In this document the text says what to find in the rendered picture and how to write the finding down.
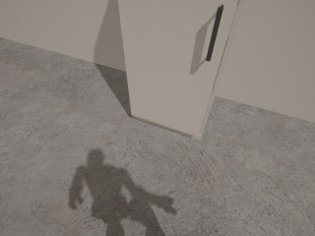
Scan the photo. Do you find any fridge door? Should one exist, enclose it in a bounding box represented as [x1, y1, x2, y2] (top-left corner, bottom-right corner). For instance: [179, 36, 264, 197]
[118, 0, 238, 137]

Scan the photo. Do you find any handle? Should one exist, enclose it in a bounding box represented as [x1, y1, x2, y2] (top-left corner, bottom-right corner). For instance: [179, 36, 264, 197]
[206, 5, 223, 62]

